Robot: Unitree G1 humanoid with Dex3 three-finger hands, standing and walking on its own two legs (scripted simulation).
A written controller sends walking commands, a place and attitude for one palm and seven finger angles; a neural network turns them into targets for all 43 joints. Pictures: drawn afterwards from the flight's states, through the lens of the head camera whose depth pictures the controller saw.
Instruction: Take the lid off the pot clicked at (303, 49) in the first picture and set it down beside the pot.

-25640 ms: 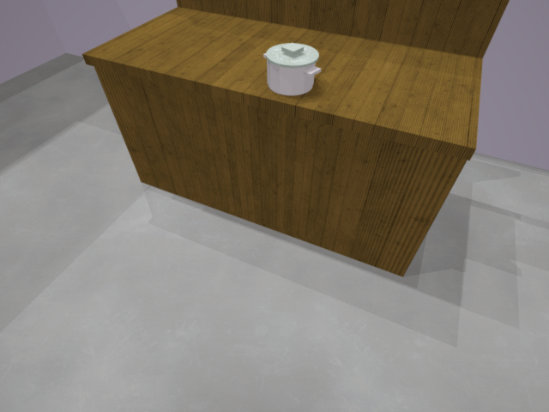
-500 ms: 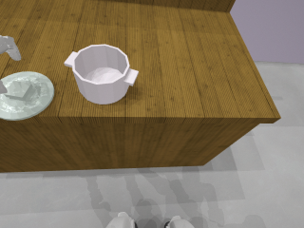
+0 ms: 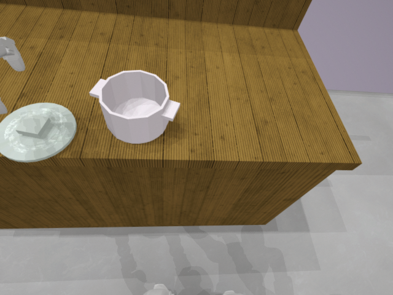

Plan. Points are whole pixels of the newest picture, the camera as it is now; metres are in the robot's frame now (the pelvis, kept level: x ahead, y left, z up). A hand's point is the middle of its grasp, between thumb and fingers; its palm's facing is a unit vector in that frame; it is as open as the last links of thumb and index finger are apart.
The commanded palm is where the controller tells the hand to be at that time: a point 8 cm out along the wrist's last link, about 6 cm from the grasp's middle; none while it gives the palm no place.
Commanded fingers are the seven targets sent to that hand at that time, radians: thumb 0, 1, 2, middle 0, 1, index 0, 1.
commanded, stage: raise the empty hand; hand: left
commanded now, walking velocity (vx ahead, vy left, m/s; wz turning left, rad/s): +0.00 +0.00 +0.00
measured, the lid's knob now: (33, 125) +0.49 +0.35 +0.00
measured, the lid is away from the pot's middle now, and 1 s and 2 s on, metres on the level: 0.23 0.23 0.23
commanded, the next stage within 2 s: draw the hand back to the body in 0.16 s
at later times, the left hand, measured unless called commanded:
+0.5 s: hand out of the picture +0.45 +0.35 +0.15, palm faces -0.36 -0.12 -0.92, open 11.0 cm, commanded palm +0.45 +0.34 +0.21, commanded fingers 0.00 0.03 0.56 -0.32 -0.92 -0.32 -0.92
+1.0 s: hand (21, 75) +0.43 +0.27 +0.19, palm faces +0.38 -0.87 -0.33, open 10.9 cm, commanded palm +0.37 +0.30 +0.21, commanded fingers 0.00 0.21 0.63 -0.29 -0.80 -0.29 -0.80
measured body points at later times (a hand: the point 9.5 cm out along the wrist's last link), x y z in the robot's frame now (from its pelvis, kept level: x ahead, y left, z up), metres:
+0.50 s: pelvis +0.00 -0.02 +0.01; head +0.08 +0.02 +0.45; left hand +0.46 +0.36 +0.20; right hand +0.02 -0.29 -0.10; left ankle +0.02 +0.03 -0.71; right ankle +0.00 -0.19 -0.71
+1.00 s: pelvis +0.00 -0.04 +0.03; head +0.03 -0.01 +0.48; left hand +0.40 +0.31 +0.21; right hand +0.13 -0.28 -0.07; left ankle +0.02 +0.03 -0.71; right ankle +0.00 -0.19 -0.71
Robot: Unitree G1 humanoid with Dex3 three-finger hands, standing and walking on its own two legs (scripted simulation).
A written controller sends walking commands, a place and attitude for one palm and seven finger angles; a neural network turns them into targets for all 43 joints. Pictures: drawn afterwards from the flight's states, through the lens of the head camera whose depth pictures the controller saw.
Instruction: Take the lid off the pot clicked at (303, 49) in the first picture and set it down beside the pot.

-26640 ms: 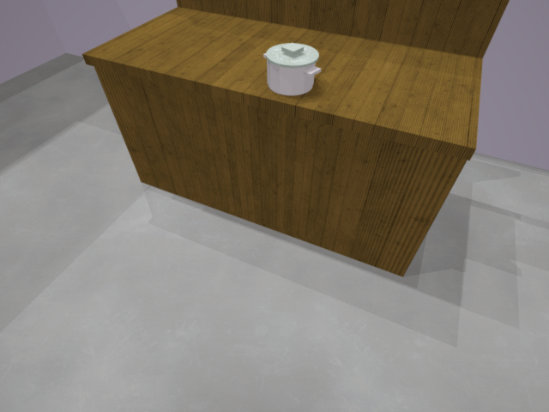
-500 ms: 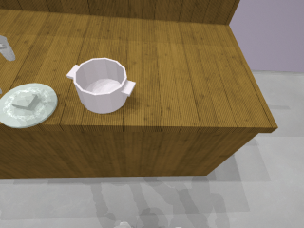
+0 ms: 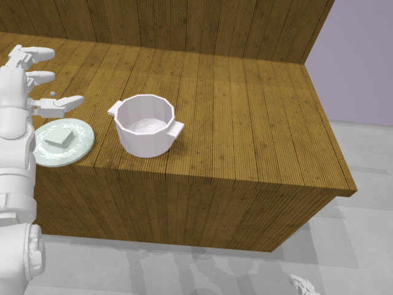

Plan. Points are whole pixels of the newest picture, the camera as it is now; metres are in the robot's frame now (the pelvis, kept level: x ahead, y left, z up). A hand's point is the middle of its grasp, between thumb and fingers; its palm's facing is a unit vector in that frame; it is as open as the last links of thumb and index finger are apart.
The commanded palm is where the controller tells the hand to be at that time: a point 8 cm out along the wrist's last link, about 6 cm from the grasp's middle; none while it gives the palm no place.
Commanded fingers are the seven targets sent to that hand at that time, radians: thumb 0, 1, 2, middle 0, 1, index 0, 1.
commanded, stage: draw the hand back to the body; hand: left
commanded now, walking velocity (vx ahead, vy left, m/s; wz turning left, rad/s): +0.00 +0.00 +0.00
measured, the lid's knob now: (59, 136) +0.49 +0.39 -0.03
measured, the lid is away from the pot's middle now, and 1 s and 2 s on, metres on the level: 0.23 0.23 0.23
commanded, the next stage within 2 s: step back with the hand held close in 1.52 s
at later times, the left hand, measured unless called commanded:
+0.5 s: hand (62, 123) +0.35 +0.26 +0.17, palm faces +0.51 -0.81 -0.27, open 8.8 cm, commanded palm +0.29 +0.28 +0.18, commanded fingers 0.00 0.75 0.84 -0.22 -0.41 -0.22 -0.41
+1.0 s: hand (64, 169) +0.27 +0.22 +0.16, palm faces +0.47 -0.83 -0.29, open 7.5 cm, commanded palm +0.21 +0.25 +0.18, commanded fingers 0.00 0.90 0.90 -0.20 -0.30 -0.20 -0.30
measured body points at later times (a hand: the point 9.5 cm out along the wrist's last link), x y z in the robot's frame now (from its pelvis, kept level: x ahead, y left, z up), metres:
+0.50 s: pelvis +0.03 -0.06 +0.01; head +0.03 -0.08 +0.46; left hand +0.32 +0.30 +0.18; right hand +0.18 -0.31 -0.09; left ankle +0.01 +0.07 -0.74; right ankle -0.01 -0.15 -0.74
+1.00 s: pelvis +0.02 -0.06 +0.01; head +0.00 -0.08 +0.46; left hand +0.24 +0.26 +0.18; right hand +0.21 -0.29 -0.08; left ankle +0.01 +0.07 -0.74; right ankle -0.01 -0.15 -0.74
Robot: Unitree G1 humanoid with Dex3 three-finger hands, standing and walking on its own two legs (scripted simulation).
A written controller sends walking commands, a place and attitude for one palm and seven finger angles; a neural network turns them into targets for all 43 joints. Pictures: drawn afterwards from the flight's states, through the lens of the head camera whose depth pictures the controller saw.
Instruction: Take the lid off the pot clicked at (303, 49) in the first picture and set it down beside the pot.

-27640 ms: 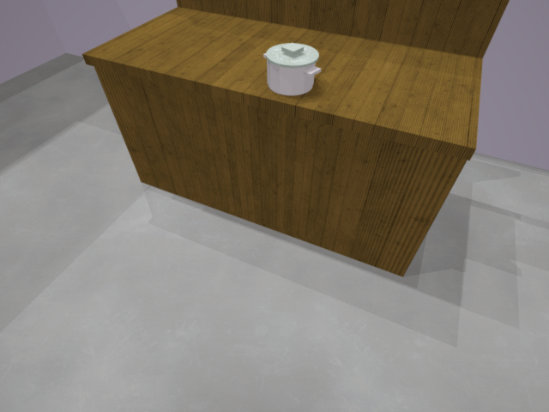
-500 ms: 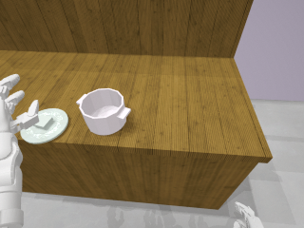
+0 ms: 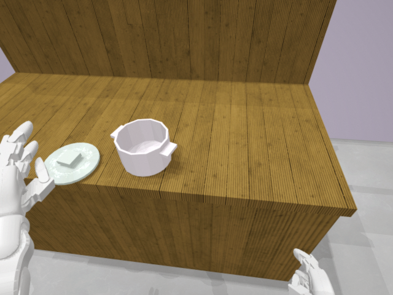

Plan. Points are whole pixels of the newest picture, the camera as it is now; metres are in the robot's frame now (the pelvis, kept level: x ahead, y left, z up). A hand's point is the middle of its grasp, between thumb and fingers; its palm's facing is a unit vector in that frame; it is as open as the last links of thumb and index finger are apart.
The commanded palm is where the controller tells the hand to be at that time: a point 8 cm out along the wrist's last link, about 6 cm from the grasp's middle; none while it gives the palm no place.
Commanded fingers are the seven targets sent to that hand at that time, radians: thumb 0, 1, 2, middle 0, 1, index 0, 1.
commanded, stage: draw the hand back to the body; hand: left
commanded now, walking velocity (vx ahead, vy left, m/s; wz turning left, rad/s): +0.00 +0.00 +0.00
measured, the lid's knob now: (69, 158) +0.47 +0.45 -0.04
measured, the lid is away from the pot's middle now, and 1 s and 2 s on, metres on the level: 0.23 0.23 0.23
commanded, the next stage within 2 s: step back with the hand held close in 0.52 s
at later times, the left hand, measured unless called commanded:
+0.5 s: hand (26, 225) +0.17 +0.27 +0.16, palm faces +0.39 -0.85 -0.35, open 7.4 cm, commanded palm +0.11 +0.31 +0.17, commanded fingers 0.00 0.90 0.90 -0.20 -0.30 -0.20 -0.30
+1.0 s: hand (30, 235) +0.16 +0.28 +0.13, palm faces +0.20 -0.86 -0.46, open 7.4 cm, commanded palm +0.10 +0.33 +0.17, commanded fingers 0.00 0.90 0.90 -0.20 -0.30 -0.20 -0.30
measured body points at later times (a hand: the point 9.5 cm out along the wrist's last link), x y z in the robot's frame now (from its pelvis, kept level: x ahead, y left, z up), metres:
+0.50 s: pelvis -0.01 +0.03 +0.00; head -0.04 +0.02 +0.45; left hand +0.14 +0.32 +0.18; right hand +0.19 -0.17 -0.07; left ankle -0.01 +0.13 -0.75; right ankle -0.03 -0.09 -0.75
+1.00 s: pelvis -0.03 +0.06 -0.01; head -0.01 +0.07 +0.44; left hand +0.14 +0.33 +0.16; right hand +0.13 -0.19 -0.08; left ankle -0.01 +0.13 -0.75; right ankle -0.03 -0.09 -0.75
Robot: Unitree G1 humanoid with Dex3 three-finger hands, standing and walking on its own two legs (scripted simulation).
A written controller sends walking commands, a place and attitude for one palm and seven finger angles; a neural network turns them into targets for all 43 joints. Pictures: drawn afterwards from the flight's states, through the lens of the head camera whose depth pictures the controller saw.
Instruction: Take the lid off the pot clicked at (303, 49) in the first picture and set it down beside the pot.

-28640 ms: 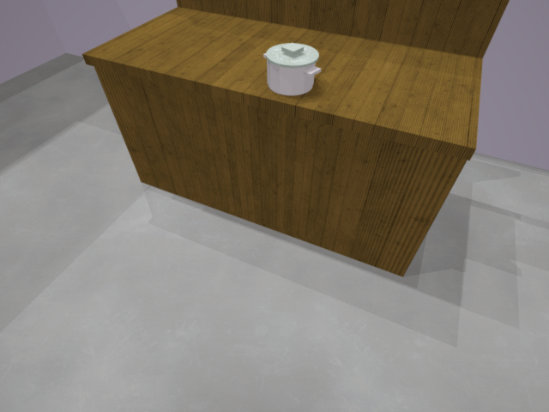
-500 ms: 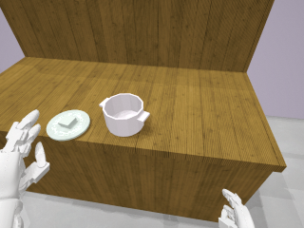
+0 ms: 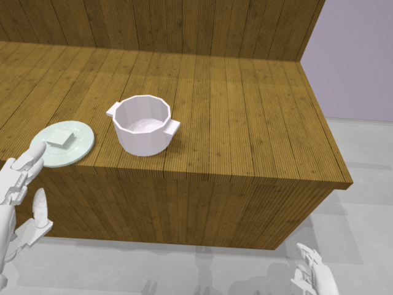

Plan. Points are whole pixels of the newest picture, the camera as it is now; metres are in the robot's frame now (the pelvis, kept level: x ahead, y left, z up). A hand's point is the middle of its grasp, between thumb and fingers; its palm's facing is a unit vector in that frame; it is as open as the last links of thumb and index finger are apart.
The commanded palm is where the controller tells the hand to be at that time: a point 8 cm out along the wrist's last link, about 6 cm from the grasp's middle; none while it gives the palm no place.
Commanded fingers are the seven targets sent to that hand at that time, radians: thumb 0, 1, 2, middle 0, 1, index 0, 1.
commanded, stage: step back with the hand held close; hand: left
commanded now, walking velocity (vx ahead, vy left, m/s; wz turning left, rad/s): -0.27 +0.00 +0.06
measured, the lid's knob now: (60, 138) +0.49 +0.41 -0.03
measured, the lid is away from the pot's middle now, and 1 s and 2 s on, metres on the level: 0.23 0.23 0.23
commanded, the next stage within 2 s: stop stepping back and stand still in 0.92 s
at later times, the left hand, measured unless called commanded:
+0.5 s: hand (2, 277) +0.12 +0.25 +0.15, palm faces +0.29 -0.85 -0.43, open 7.4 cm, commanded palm +0.06 +0.29 +0.18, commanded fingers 0.00 0.90 0.90 -0.20 -0.30 -0.20 -0.30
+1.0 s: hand out of the picture -0.01 +0.26 +0.16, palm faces +0.35 -0.86 -0.37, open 7.4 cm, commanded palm none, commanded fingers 0.00 0.90 0.90 -0.20 -0.30 -0.20 -0.30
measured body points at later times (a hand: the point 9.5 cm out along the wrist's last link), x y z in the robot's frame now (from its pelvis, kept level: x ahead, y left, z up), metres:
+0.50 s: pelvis -0.08 +0.01 -0.01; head -0.06 +0.04 +0.44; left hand +0.10 +0.29 +0.17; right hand +0.08 -0.23 -0.08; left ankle -0.03 +0.10 -0.74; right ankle -0.06 -0.12 -0.73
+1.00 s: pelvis -0.21 +0.02 -0.01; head -0.20 +0.05 +0.44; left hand -0.04 +0.30 +0.18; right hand -0.05 -0.23 -0.08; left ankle -0.17 +0.12 -0.74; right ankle -0.16 -0.11 -0.72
